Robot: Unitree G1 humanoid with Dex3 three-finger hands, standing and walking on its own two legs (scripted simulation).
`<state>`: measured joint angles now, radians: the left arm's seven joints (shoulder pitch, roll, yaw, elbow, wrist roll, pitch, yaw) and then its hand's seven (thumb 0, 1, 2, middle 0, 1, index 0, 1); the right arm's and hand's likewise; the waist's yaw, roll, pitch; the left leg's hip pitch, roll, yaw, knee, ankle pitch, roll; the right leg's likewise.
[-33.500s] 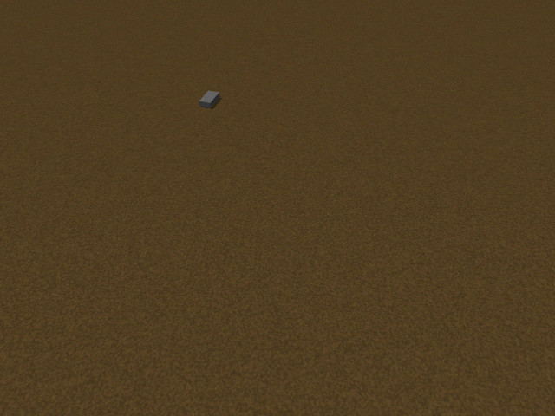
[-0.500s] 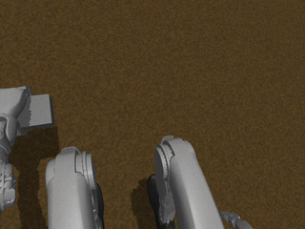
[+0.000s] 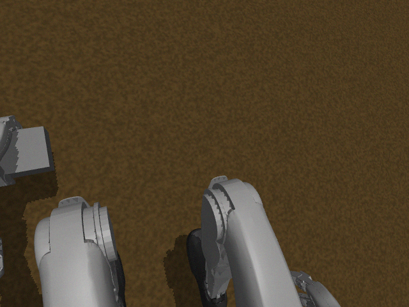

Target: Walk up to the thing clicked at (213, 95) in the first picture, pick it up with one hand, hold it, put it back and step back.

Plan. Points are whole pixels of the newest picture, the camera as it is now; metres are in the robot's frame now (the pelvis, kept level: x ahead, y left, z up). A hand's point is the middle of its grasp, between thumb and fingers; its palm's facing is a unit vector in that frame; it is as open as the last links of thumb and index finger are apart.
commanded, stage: rest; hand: left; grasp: from above
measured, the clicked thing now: (3, 155) +0.41 +0.33 -0.23
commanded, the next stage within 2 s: open in 1.10 s
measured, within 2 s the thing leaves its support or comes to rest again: rests again in 1.44 s
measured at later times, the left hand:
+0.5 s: hand (8, 160) +0.41 +0.33 -0.24, palm faces -0.44 -0.17 -0.88, open 11.1 cm
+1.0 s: hand (14, 155) +0.42 +0.32 -0.26, palm faces -0.41 -0.16 -0.90, open 11.1 cm
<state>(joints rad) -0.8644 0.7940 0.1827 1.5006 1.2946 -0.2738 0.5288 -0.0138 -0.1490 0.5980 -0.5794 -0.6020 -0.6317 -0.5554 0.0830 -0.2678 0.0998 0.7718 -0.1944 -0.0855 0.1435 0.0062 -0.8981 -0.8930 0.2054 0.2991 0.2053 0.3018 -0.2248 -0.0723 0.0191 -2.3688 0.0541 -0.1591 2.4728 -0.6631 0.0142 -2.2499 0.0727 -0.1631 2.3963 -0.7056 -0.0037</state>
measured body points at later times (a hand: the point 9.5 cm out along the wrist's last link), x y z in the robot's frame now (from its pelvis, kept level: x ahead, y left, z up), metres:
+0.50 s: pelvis +0.00 +0.00 -0.02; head +0.25 +0.11 +0.34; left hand +0.43 +0.33 -0.19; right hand +0.07 -0.26 -0.10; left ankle +0.08 +0.13 -0.28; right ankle +0.09 -0.10 -0.28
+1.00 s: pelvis +0.00 +0.01 -0.02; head +0.26 +0.12 +0.33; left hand +0.44 +0.33 -0.21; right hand +0.08 -0.25 -0.09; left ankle +0.08 +0.13 -0.28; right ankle +0.09 -0.10 -0.28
